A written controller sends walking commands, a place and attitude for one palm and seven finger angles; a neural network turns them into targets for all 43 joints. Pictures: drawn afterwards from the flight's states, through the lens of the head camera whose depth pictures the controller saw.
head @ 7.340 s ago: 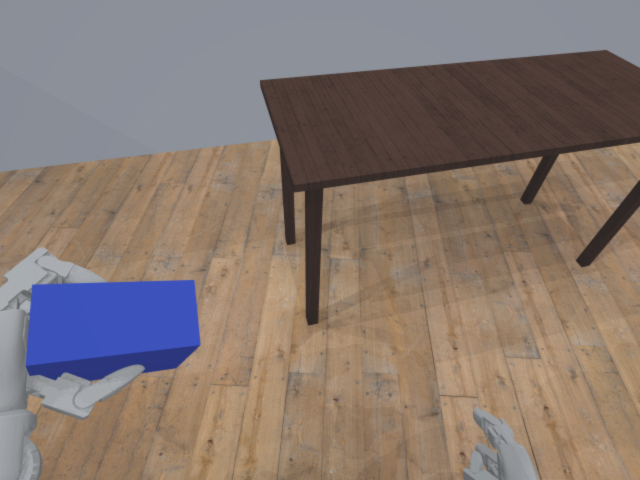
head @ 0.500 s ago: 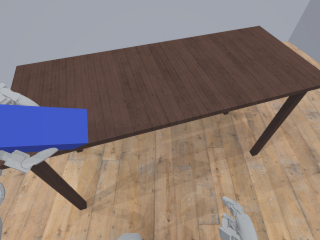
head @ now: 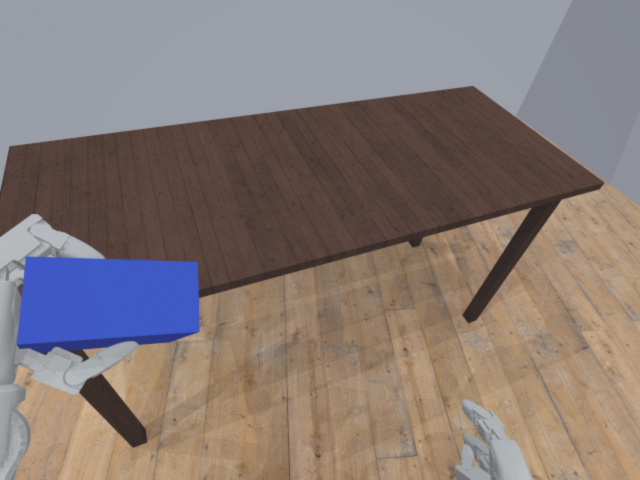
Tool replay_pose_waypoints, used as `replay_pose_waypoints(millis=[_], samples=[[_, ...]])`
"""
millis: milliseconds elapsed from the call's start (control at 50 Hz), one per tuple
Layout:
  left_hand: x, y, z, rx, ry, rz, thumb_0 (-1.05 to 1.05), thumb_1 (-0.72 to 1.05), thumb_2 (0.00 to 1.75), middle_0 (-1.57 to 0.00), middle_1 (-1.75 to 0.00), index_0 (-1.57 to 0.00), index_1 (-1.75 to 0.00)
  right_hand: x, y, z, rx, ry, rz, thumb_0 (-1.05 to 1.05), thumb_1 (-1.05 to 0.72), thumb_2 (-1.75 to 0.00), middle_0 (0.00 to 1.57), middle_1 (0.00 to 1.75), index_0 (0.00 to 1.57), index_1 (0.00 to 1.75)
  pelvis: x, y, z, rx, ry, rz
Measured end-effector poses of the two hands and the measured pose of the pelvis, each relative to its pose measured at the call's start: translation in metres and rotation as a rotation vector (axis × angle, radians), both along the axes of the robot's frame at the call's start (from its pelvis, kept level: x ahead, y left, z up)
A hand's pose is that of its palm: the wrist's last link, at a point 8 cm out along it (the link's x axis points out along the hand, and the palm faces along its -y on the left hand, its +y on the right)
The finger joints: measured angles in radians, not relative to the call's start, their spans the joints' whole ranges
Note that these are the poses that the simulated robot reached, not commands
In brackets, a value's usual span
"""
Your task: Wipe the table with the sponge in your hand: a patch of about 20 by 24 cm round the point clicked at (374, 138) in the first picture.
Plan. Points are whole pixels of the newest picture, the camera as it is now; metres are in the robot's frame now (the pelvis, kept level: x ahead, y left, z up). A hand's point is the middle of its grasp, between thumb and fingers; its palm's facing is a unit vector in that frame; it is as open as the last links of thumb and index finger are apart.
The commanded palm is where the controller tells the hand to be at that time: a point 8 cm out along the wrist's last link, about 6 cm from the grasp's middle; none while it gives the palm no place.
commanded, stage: come to a stop and stand still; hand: left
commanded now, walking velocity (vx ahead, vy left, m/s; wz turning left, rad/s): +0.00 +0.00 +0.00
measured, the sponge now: (137, 306) +0.23 +0.20 +0.15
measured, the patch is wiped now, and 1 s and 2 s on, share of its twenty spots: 0.00 0.00 0.00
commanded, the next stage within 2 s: look again from close up in 1.10 s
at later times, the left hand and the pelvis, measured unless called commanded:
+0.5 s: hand (51, 293) +0.23 +0.28 +0.16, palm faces +0.46 -0.81 -0.37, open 10.4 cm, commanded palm +0.18 +0.30 +0.18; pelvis +0.03 +0.02 +0.00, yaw +2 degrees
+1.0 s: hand (106, 259) +0.28 +0.25 +0.15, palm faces +0.41 -0.83 -0.39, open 10.4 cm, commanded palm +0.23 +0.28 +0.18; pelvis +0.08 +0.00 +0.01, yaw +3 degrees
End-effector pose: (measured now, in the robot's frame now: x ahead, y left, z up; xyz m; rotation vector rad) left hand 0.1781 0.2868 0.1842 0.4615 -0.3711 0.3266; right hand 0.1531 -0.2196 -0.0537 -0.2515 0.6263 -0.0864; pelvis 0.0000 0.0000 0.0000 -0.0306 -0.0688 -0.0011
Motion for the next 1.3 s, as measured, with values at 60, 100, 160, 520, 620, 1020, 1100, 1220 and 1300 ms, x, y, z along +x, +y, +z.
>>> replay_pose_waypoints(millis=[60, 100, 160, 520, 620, 1020, 1100, 1220, 1300], samples=[[-0.006, 0.005, -0.006, -0.009, 0.038, 0.014, -0.01, -0.52, 1.00, -0.69, -1.35, -0.72, -1.34, 0.007, 0.015, -0.003, 0.016, 0.015, 0.039, 0.01, -0.90, -0.90, 0.20, 0.30, 0.20, 0.30, 0.001, 0.004, 0.001, -0.007, 0.007, 0.005], [-0.008, 0.010, -0.009, -0.022, 0.056, 0.030, -0.01, -0.52, 1.00, -0.69, -1.35, -0.72, -1.34, 0.011, 0.024, -0.006, 0.016, 0.026, 0.063, 0.01, -0.90, -0.90, 0.21, 0.30, 0.20, 0.30, 0.002, 0.007, 0.001, -0.013, 0.008, 0.006], [-0.008, 0.019, -0.014, -0.045, 0.062, 0.055, -0.01, -0.52, 1.00, -0.69, -1.35, -0.72, -1.34, 0.018, 0.033, -0.008, 0.013, 0.037, 0.084, 0.01, -0.90, -0.90, 0.21, 0.30, 0.21, 0.30, 0.003, 0.013, 0.001, -0.019, 0.005, 0.010], [0.016, 0.030, -0.012, -0.047, 0.080, 0.125, -0.01, -0.52, 1.00, -0.69, -1.35, -0.72, -1.34, 0.066, 0.038, -0.004, 0.012, 0.025, 0.100, 0.01, -0.90, -0.90, 0.21, 0.30, 0.21, 0.30, 0.037, 0.017, 0.004, 0.008, 0.044, 0.044], [0.034, 0.023, -0.014, -0.062, 0.095, 0.120, -0.01, -0.52, 1.00, -0.69, -1.35, -0.72, -1.34, 0.078, 0.029, -0.006, 0.008, 0.041, 0.086, 0.01, -0.90, -0.90, 0.21, 0.30, 0.21, 0.30, 0.050, 0.012, 0.005, 0.010, 0.057, 0.046], [0.065, 0.005, -0.014, -0.053, 0.158, 0.100, -0.01, -0.52, 1.00, -0.69, -1.35, -0.72, -1.34, 0.112, 0.000, -0.009, 0.005, 0.072, 0.022, 0.01, -0.90, -0.90, 0.20, 0.30, 0.20, 0.30, 0.083, -0.003, 0.005, 0.012, 0.081, 0.047], [0.063, 0.005, -0.016, -0.067, 0.155, 0.104, -0.01, -0.52, 1.00, -0.69, -1.35, -0.72, -1.34, 0.113, 0.002, -0.007, 0.005, 0.068, 0.023, 0.01, -0.90, -0.90, 0.20, 0.30, 0.20, 0.30, 0.083, -0.003, 0.005, 0.011, 0.078, 0.048], [0.059, 0.008, -0.015, -0.075, 0.145, 0.105, -0.01, -0.52, 1.00, -0.69, -1.35, -0.72, -1.34, 0.110, 0.006, -0.005, 0.007, 0.064, 0.025, 0.01, -0.90, -0.90, 0.20, 0.30, 0.20, 0.30, 0.079, -0.001, 0.006, 0.010, 0.073, 0.051], [0.055, 0.012, -0.015, -0.078, 0.144, 0.106, -0.01, -0.52, 1.00, -0.69, -1.35, -0.72, -1.34, 0.105, 0.010, -0.005, 0.007, 0.069, 0.027, 0.01, -0.90, -0.90, 0.20, 0.30, 0.20, 0.30, 0.076, 0.002, 0.006, 0.008, 0.070, 0.052]])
